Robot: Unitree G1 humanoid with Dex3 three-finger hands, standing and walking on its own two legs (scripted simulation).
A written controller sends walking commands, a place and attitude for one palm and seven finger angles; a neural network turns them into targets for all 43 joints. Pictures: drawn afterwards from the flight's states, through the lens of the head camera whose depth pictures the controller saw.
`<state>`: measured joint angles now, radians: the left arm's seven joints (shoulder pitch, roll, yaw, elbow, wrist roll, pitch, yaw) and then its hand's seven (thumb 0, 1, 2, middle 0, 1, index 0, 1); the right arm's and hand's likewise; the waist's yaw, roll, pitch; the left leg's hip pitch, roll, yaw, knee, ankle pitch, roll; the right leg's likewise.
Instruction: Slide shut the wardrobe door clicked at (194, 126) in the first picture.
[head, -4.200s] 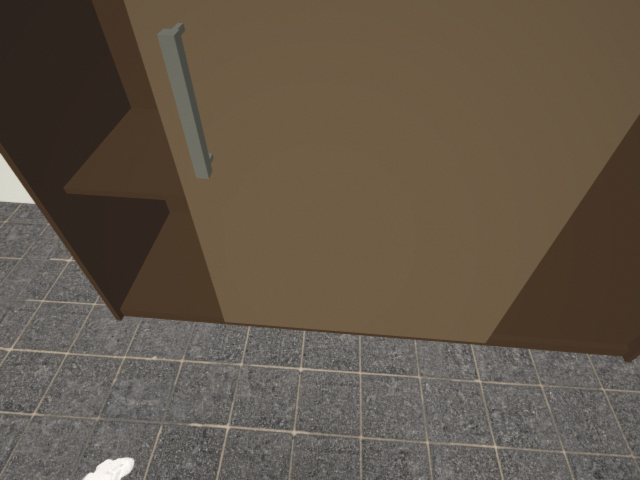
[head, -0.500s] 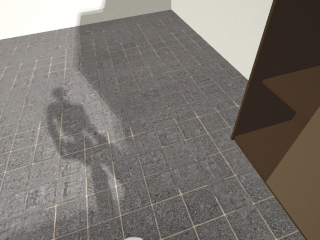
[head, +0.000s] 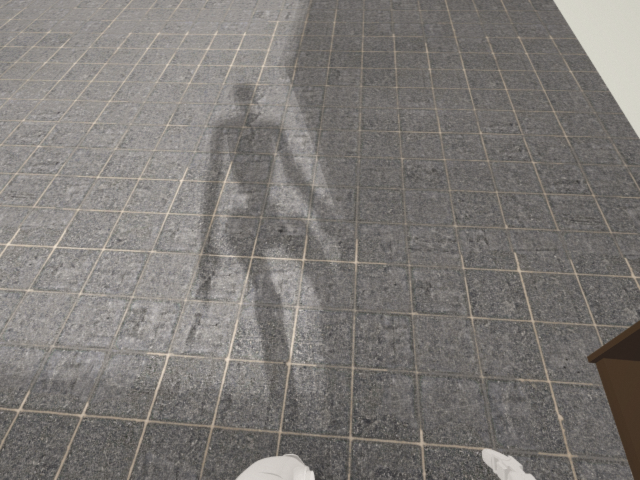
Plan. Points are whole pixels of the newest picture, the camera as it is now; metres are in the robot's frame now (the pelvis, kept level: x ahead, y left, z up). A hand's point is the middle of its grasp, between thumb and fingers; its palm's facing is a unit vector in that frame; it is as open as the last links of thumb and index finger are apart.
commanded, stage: walk to a spot facing it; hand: right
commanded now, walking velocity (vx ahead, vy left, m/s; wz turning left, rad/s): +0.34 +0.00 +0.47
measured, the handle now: out of the picture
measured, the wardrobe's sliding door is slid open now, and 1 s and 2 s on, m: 0.39 0.39 0.39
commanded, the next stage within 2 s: turn to face it in 1.00 s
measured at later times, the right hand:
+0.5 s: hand (521, 420) +0.25 -0.27 -0.16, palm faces -0.16 +0.97 -0.18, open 7.4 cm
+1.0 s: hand (408, 260) +0.51 -0.11 -0.13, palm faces -0.54 +0.80 -0.25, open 7.4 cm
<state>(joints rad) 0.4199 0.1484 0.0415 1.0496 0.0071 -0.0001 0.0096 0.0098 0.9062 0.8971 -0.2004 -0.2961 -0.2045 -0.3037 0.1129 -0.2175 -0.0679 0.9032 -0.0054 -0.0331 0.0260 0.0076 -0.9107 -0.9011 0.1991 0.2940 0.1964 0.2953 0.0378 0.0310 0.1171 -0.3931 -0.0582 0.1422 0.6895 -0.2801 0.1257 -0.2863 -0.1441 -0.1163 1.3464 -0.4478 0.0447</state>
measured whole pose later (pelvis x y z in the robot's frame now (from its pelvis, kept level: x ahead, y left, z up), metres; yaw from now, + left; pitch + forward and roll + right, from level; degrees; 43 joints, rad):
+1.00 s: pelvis +0.29 -0.02 +0.01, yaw +34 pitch +0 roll +0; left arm 0.30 0.22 0.07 0.98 0.01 0.05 0.02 0.01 0.91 0.90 -0.20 -0.30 -0.20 -0.30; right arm 0.12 -0.19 -0.06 0.87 -0.01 0.00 0.00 0.01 -0.91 -0.90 0.20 0.29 0.20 0.30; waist 0.04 -0.05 0.09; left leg -0.35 0.01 0.09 0.67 -0.32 0.04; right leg -0.39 -0.17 -0.16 1.13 -0.54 0.08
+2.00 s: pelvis +0.27 -0.04 +0.03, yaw +15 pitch +1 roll -2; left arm 0.25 0.26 0.11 0.94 0.03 0.08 -0.02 0.00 0.91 0.90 -0.20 -0.30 -0.20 -0.30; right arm 0.22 -0.18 -0.04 0.92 -0.01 0.03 -0.03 0.01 -0.91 -0.90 0.20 0.29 0.20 0.30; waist 0.04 -0.03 0.00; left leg -0.17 0.06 0.12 0.47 -0.31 0.02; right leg -0.61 0.01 0.01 1.19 -0.30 0.07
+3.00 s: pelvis +0.30 -0.05 +0.03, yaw -21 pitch -1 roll -2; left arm 0.22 0.28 0.10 0.94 0.02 0.09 -0.03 0.01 0.91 0.90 -0.20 -0.30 -0.20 -0.30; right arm 0.21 -0.17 -0.02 0.85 -0.02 0.01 -0.02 0.01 -0.90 -0.90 0.20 0.29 0.20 0.30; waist 0.04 -0.04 0.06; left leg -0.19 0.10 0.19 0.52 -0.31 0.02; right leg -0.52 -0.03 0.01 1.20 -0.36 0.08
